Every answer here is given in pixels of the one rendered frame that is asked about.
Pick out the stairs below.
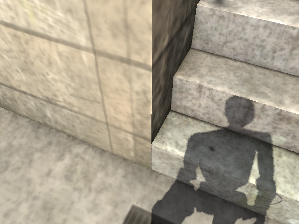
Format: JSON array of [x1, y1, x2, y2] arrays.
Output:
[[151, 0, 299, 224]]

